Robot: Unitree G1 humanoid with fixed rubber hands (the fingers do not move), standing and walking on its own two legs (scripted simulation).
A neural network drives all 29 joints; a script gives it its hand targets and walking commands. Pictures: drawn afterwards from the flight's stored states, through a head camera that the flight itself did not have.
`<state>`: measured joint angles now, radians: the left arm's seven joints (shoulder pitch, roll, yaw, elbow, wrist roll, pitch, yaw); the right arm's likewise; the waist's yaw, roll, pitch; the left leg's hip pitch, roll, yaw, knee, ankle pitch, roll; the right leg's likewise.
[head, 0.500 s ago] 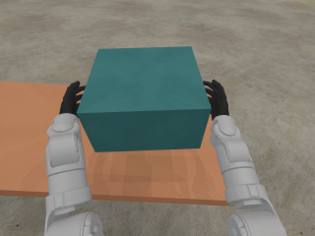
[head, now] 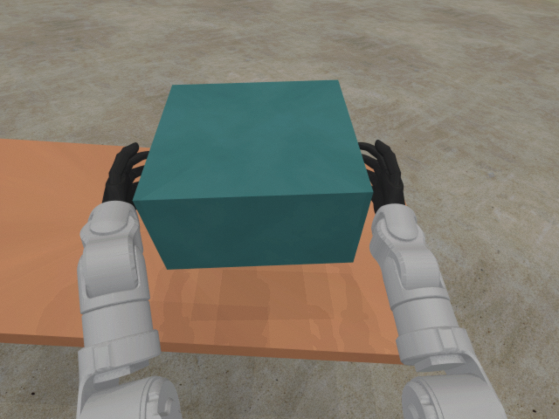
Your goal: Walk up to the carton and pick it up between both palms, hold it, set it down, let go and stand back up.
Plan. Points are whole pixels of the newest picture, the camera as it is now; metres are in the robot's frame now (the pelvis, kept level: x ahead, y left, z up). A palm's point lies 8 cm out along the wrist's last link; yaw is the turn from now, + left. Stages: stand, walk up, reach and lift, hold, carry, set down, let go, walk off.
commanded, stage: hold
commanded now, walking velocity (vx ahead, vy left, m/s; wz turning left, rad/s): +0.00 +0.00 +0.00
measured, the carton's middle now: (257, 168) +0.44 +0.00 +0.16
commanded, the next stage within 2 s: set down in 1.36 s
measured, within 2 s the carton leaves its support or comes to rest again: neither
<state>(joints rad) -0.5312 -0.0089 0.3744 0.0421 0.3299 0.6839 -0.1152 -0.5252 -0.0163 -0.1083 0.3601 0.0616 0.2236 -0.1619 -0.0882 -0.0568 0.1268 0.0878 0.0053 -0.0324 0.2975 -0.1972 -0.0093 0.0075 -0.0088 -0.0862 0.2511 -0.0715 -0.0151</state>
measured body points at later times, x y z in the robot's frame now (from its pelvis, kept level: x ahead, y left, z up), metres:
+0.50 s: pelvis +0.00 +0.00 +0.00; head -0.03 +0.03 +0.45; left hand +0.37 +0.18 +0.17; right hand +0.35 -0.18 +0.17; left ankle -0.01 +0.12 -0.75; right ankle +0.06 -0.11 -0.75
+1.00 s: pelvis +0.00 +0.00 +0.00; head -0.02 +0.02 +0.45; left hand +0.36 +0.19 +0.17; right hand +0.36 -0.17 +0.16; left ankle -0.01 +0.12 -0.75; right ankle +0.06 -0.11 -0.75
